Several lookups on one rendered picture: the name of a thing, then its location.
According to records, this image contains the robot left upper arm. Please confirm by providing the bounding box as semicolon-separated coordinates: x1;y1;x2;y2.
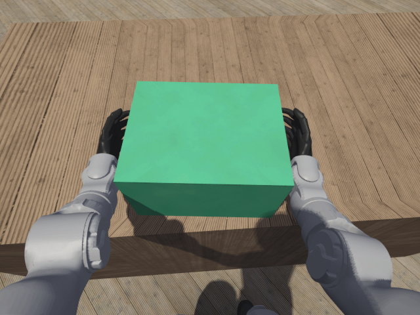
0;212;111;315

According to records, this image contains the robot right shin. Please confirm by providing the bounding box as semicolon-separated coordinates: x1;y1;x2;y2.
247;305;265;314

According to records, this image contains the carton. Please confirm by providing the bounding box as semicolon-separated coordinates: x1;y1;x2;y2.
114;81;294;218

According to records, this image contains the right robot foot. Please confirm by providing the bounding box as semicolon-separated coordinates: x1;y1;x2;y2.
238;300;253;315

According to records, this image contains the robot right upper arm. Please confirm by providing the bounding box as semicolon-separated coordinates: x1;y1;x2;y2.
306;228;420;315

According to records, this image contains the left robot hand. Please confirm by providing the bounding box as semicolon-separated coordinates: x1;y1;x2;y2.
96;108;130;160

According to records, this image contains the right robot forearm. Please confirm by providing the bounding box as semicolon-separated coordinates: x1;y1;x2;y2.
289;155;393;273

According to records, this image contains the left robot forearm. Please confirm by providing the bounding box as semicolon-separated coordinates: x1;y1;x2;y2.
24;153;119;270

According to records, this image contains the right robot hand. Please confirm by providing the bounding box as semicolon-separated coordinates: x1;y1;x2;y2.
282;108;312;160

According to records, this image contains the pedestal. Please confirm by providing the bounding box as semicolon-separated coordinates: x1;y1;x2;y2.
0;12;420;280

